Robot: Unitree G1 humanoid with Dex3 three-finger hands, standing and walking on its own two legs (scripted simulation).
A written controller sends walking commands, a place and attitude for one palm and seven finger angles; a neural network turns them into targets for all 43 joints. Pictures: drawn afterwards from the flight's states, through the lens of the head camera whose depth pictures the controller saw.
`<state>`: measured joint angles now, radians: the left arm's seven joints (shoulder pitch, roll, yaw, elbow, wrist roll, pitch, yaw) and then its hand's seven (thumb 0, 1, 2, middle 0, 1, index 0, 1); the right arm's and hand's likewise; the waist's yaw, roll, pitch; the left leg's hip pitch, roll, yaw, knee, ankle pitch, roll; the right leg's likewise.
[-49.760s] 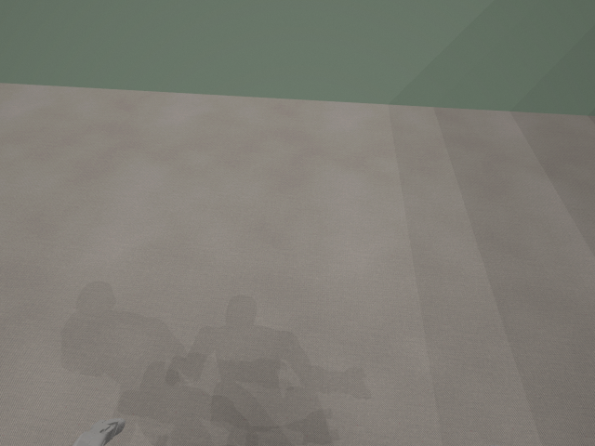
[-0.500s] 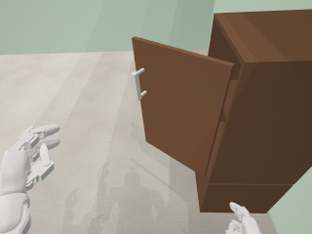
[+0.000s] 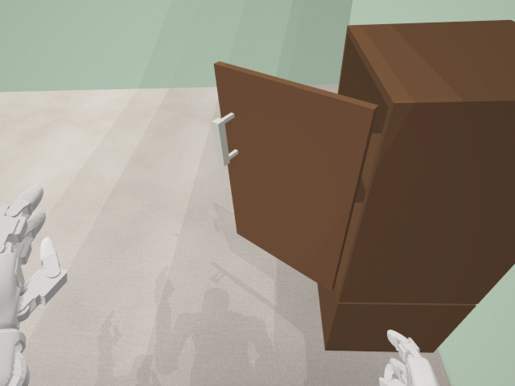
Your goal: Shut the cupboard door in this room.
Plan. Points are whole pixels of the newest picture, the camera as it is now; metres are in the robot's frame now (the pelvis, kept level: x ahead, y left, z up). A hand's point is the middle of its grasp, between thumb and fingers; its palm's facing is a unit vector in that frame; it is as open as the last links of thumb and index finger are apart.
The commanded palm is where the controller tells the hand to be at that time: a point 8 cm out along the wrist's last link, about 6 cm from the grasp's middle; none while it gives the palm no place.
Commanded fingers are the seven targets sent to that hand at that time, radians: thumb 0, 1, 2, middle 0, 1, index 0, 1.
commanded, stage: step back with the hand held close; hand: left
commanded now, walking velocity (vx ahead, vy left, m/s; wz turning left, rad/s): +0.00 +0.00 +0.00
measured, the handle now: (226, 139) +0.65 +0.16 +0.05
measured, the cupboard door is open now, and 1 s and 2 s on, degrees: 54 54 54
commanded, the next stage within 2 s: stop stepping back and stand still in 1.64 s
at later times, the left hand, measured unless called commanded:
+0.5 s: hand (38, 280) +0.18 +0.29 +0.16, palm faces +0.39 -0.77 -0.51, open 7.4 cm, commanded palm +0.12 +0.32 +0.17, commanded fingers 0.00 0.90 0.90 -0.20 -0.30 -0.20 -0.30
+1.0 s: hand out of the picture +0.11 +0.29 +0.16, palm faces +0.49 -0.77 -0.42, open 7.4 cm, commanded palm +0.04 +0.32 +0.17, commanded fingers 0.00 0.90 0.90 -0.20 -0.30 -0.20 -0.30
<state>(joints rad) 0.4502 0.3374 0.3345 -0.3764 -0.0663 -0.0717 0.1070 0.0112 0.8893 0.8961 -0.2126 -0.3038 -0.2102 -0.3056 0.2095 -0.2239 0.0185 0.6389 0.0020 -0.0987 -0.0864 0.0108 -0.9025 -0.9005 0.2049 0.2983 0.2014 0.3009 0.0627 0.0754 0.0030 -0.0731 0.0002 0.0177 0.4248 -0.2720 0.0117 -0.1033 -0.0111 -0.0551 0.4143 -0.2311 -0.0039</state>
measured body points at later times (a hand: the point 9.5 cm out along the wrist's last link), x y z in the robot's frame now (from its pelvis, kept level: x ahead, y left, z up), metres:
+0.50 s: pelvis -0.03 +0.02 -0.01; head -0.01 +0.02 +0.44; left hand +0.15 +0.33 +0.19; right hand +0.15 -0.23 -0.09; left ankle -0.02 +0.11 -0.74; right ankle +0.00 -0.12 -0.74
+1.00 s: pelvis -0.10 +0.02 -0.02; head -0.09 +0.03 +0.43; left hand +0.07 +0.32 +0.19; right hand +0.06 -0.23 -0.10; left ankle -0.02 +0.11 -0.74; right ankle +0.00 -0.11 -0.74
